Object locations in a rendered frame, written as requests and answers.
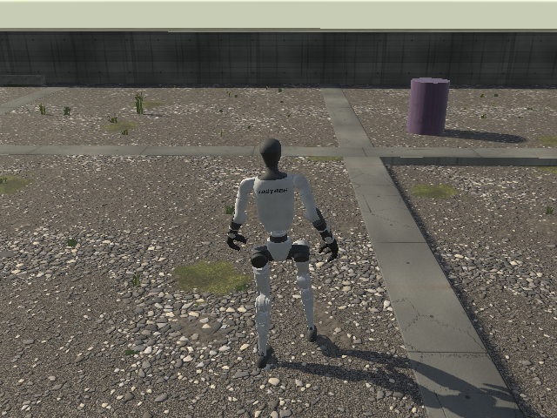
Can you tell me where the left robot upper arm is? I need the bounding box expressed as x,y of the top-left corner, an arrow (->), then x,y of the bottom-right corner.
232,177 -> 255,224

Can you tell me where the left robot shin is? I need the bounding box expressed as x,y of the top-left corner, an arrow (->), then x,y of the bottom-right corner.
255,296 -> 270,356

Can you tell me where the right robot upper arm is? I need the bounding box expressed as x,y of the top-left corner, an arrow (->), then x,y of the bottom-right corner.
291,174 -> 320,222

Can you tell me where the robot shin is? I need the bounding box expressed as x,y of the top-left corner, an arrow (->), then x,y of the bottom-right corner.
300,273 -> 314,331
255,296 -> 270,356

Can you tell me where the robot left hand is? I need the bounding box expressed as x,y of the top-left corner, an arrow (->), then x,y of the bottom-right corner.
226,234 -> 246,251

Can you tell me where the robot right hand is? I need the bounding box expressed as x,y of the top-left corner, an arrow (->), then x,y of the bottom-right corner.
319,239 -> 339,262

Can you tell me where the right robot forearm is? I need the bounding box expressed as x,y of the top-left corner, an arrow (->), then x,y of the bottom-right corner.
312,207 -> 334,244

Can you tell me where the right robot shin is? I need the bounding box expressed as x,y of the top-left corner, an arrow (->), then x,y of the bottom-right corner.
300,273 -> 314,331

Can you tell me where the left robot forearm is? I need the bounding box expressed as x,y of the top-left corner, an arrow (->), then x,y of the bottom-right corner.
227,211 -> 242,239

